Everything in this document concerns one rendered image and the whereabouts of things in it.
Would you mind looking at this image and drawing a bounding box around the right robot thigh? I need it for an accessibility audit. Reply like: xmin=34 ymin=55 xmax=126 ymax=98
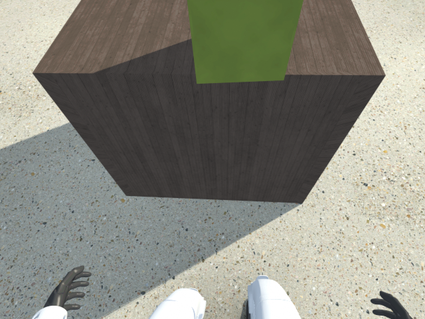
xmin=248 ymin=279 xmax=301 ymax=319

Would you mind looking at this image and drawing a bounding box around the pedestal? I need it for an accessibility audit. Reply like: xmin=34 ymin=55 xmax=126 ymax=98
xmin=33 ymin=0 xmax=386 ymax=203

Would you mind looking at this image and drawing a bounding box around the left robot forearm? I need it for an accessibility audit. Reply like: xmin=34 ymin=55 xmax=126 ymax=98
xmin=32 ymin=306 xmax=67 ymax=319

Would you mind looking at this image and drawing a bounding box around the robot right hand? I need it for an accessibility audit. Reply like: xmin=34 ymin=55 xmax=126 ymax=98
xmin=371 ymin=291 xmax=412 ymax=319

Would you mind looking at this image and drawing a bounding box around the robot left hand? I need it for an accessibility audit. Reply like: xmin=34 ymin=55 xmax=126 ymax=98
xmin=43 ymin=265 xmax=92 ymax=311

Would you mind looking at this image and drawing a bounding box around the left robot thigh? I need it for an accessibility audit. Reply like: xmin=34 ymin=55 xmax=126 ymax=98
xmin=149 ymin=288 xmax=206 ymax=319

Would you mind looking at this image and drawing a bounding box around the carton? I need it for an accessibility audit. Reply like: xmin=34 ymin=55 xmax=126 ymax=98
xmin=187 ymin=0 xmax=303 ymax=84

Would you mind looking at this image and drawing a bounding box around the robot thigh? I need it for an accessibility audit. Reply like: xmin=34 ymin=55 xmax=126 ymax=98
xmin=248 ymin=279 xmax=301 ymax=319
xmin=149 ymin=288 xmax=206 ymax=319

